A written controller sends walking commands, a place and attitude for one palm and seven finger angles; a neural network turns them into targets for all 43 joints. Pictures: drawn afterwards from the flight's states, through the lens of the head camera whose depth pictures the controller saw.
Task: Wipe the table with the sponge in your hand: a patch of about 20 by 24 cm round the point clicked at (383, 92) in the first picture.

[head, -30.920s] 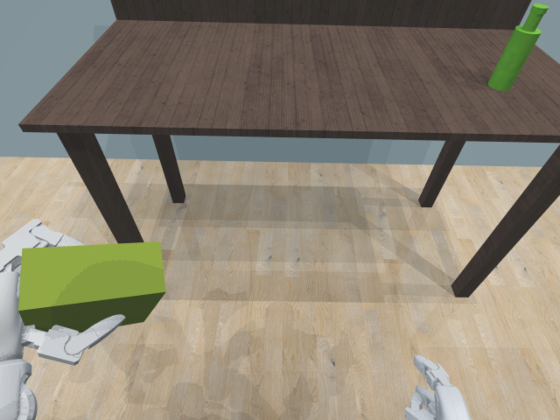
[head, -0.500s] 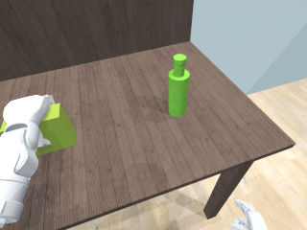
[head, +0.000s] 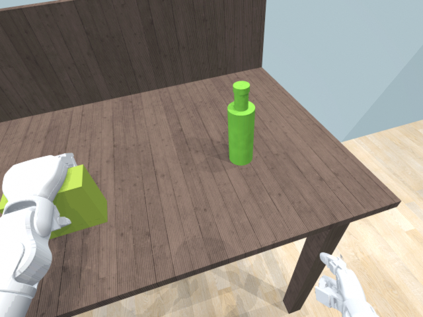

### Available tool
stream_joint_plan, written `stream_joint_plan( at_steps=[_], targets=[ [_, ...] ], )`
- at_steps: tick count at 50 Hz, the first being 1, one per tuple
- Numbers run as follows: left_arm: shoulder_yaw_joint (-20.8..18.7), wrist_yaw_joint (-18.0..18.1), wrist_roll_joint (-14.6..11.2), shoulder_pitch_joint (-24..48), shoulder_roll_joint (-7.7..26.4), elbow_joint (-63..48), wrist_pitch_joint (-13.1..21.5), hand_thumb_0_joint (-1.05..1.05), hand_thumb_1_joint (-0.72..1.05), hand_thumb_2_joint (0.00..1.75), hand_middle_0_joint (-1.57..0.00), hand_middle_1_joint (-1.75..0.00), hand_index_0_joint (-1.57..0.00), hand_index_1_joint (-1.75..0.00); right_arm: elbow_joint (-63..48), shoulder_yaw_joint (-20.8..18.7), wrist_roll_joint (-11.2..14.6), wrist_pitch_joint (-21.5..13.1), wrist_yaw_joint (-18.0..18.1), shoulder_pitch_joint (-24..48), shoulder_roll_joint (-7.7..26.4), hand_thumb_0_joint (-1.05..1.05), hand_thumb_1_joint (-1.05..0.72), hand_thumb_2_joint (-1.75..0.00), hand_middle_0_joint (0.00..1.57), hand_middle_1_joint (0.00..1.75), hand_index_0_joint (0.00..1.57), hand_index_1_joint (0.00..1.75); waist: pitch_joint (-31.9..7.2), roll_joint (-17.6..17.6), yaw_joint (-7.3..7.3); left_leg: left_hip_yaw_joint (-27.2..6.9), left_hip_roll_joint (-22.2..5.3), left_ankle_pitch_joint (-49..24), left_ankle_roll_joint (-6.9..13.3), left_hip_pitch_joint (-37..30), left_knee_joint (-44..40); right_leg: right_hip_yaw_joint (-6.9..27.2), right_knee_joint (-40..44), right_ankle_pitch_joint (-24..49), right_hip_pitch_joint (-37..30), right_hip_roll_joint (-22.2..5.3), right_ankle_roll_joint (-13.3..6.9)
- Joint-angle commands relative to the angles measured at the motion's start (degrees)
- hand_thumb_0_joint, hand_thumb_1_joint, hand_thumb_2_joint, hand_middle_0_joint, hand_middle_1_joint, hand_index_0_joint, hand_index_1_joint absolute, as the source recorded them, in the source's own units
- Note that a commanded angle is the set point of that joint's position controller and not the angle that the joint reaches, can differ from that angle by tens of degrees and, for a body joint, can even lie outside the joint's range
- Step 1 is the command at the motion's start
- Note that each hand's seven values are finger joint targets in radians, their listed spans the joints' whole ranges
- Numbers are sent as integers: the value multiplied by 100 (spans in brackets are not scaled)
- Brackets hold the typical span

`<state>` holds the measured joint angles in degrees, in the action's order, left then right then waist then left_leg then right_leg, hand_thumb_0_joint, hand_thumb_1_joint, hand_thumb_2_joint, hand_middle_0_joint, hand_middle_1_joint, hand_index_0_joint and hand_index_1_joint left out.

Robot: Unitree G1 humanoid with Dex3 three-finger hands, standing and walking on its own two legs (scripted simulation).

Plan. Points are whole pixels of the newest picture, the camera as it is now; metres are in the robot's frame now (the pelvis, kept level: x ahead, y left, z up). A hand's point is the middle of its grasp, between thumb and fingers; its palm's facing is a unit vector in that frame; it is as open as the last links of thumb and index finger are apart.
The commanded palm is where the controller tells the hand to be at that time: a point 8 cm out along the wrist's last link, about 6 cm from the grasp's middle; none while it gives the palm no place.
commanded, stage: wipe back along the first lane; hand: left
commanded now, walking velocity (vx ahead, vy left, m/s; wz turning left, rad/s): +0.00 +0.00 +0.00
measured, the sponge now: (65, 210) +0.26 +0.33 +0.08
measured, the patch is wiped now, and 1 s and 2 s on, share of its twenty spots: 1.00 1.00 1.00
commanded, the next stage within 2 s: lift the sponge slowly off the table in 0.84 s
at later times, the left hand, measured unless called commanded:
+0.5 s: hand (50, 213) +0.23 +0.31 +0.13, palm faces +0.07 -0.03 -1.00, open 9.9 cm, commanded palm +0.18 +0.30 +0.16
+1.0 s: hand (47, 238) +0.18 +0.29 +0.13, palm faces +0.13 -0.07 -0.99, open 9.9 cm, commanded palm +0.14 +0.28 +0.16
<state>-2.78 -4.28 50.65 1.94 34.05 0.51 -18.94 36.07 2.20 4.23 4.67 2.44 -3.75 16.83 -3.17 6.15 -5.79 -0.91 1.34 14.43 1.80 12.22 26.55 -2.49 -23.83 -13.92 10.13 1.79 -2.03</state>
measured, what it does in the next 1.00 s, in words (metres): stands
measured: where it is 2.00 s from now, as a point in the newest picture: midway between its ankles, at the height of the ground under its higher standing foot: outside the picture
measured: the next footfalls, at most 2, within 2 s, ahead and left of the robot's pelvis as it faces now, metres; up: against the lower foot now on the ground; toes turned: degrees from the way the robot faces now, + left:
none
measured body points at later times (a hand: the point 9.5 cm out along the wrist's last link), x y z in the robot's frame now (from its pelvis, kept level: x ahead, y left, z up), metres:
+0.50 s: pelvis +0.00 +0.00 +0.00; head -0.03 -0.04 +0.44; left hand +0.22 +0.31 +0.18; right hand +0.21 -0.23 -0.09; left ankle +0.00 +0.10 -0.74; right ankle -0.01 -0.10 -0.74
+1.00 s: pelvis -0.01 +0.01 +0.00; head -0.04 -0.03 +0.44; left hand +0.17 +0.29 +0.18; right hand +0.22 -0.21 -0.08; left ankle +0.00 +0.10 -0.74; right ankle -0.01 -0.10 -0.74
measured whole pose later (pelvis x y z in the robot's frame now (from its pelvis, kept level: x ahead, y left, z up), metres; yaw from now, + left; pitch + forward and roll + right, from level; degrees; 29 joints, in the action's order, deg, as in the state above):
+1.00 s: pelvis -0.01 +0.01 +0.00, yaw -2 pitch -2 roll -1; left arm -1.9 -0.6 50.0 -21.2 29.7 -26.7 -25.7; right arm 36.8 1.4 3.9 3.8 2.2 -4.0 16.1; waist -3.3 7.1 -7.1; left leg 1.2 1.4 15.4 2.5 11.1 28.6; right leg -0.4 -26.6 -14.5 10.0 1.7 -1.3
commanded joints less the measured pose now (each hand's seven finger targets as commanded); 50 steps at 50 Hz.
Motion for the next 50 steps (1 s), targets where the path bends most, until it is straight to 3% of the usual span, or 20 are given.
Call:
stream_joint_plan(
  at_steps=[1,2,4,7,9,12,14,18,24,27,30,32,34,36,39,42,45,47,49,50],
  targets=[
    [-381,-151,-114,271,929,-362,-142,0,10,130,-120,-160,-120,-160,-923,-198,7,-302,32,959,614,0,-90,-90,20,30,20,30,-615,-690,-1,-103,54,-1494,101,-220,-88,296,250,1513,-239,-45,-169],
    [-311,-173,-137,238,853,-430,-151,0,10,130,-120,-160,-120,-160,-949,-199,-11,-285,35,943,628,0,-90,-90,20,30,20,30,-616,-658,-10,-84,52,-1490,108,-218,-81,266,244,1556,-243,-48,-159],
    [-607,-148,-136,162,1195,-604,-138,0,10,130,-120,-160,-120,-160,-944,-198,-8,-315,32,1082,640,0,-90,-90,20,30,20,30,-694,-601,-41,-119,58,-1394,106,-243,-65,439,225,1465,-279,-19,-188],
    [-381,-194,-187,20,916,-518,-198,0,10,130,-120,-160,-120,-160,-991,-184,-17,-324,64,952,606,0,-90,-90,20,30,20,30,-505,-728,-35,-98,58,-1259,120,-145,-43,322,265,1242,-141,-55,-136],
    [-663,-159,-166,20,1221,-714,-133,0,10,130,-120,-160,-120,-160,-982,-195,-11,-377,63,1072,616,0,-90,-90,20,30,20,30,-594,-705,-50,-137,50,-1214,109,-189,-28,490,237,1196,-173,-18,-179],
    [-410,-196,-247,-348,864,-825,-173,0,10,130,-120,-160,-120,-160,-1060,-191,-25,-375,48,957,590,0,-90,-90,20,30,20,30,-534,-718,-78,-120,47,-1300,120,-114,7,326,194,1302,-167,-60,-133],
    [-680,-150,-251,-310,1161,-958,-149,0,10,130,-120,-160,-120,-160,-1032,-198,-22,-413,55,1085,599,0,-90,-90,20,30,20,30,-519,-598,-84,-135,40,-1164,104,-128,6,503,204,1157,-139,-36,-163],
    [-641,-129,-360,-964,955,-1224,-168,0,10,130,-120,-160,-120,-160,-1071,-212,-33,-379,18,1025,580,0,-90,-90,20,30,20,30,-595,-654,-164,-87,58,-1381,102,-98,100,393,111,1463,-238,-80,-105],
    [-706,42,-448,-1279,852,-1733,-250,0,10,130,-120,-160,-120,-160,-1102,-213,-12,-440,-8,1202,525,0,-90,-90,20,30,20,30,-427,-650,-166,-184,1,-1173,73,-101,19,481,170,1024,-38,4,-143],
    [-440,90,-459,-1570,503,-1787,-356,0,10,130,-120,-160,-120,-160,-1120,-218,-34,-443,4,1125,516,0,-90,-90,20,30,20,30,-388,-685,-202,-161,-17,-1206,73,-94,-22,311,158,1009,-24,-15,-114],
    [-338,140,-458,-1533,431,-2206,-435,0,10,130,-120,-160,-120,-160,-1210,-185,-30,-480,3,1238,477,0,-90,-90,20,30,20,30,-493,-705,-216,-184,-17,-1129,81,-111,-48,346,159,889,-85,-16,-125],
    [-199,129,-398,-1531,304,-2026,-556,0,10,130,-120,-160,-120,-160,-1101,-179,-30,-451,8,1274,493,0,-90,-90,20,30,20,30,-197,-777,-171,-189,-48,-1001,61,-91,-123,335,241,708,87,3,-114],
    [-308,147,-328,-1502,472,-2325,-581,0,10,130,-120,-160,-120,-160,-1143,-162,-2,-505,19,1479,454,0,-90,-90,20,30,20,30,-361,-667,-201,-249,-58,-958,57,-169,-181,484,201,613,-12,46,-163],
    [-45,121,-308,-1690,171,-2360,-649,0,10,130,-120,-160,-120,-160,-1135,-157,-2,-519,7,1381,435,0,-90,-90,20,30,20,30,-328,-707,-203,-218,-62,-1047,58,-163,-172,358,181,656,-6,14,-130],
    [-38,111,-319,-2011,116,-2728,-656,0,10,130,-120,-160,-120,-160,-1187,-145,-5,-538,-43,1608,396,0,-90,-90,20,30,20,30,-346,-610,-251,-283,-83,-966,62,-170,-251,472,152,651,-103,73,-175],
    [57,119,-354,-2355,-26,-2756,-719,0,10,130,-120,-160,-120,-160,-1145,-163,-32,-500,-64,1452,410,0,-90,-90,20,30,20,30,-228,-742,-282,-259,-103,-1040,69,-122,-232,298,152,708,-79,50,-130],
    [44,168,-328,-2348,-15,-3106,-730,0,10,130,-120,-160,-120,-160,-1245,-163,-39,-547,-74,1499,385,0,-90,-90,20,30,20,30,-383,-756,-311,-246,-72,-999,87,-125,-194,379,136,643,-157,45,-143],
    [-30,189,-328,-2558,20,-2857,-776,0,10,130,-120,-160,-120,-160,-1110,-166,-47,-495,-86,1456,416,0,-90,-90,20,30,20,30,-145,-883,-289,-247,-90,-1014,65,-76,-200,383,168,689,-61,59,-133],
    [-262,237,-285,-2256,322,-3204,-771,0,10,130,-120,-160,-120,-160,-1161,-160,-47,-517,-69,1637,385,0,-90,-90,20,30,20,30,-280,-693,-284,-279,-83,-973,68,-158,-220,596,167,641,-132,93,-181],
    [-205,243,-261,-2121,308,-3210,-807,0,10,130,-120,-160,-120,-160,-1218,-154,-55,-520,-49,1489,403,0,-90,-90,20,30,20,30,-333,-711,-313,-250,-59,-1057,83,-132,-171,446,159,635,-148,37,-160]
  ],
)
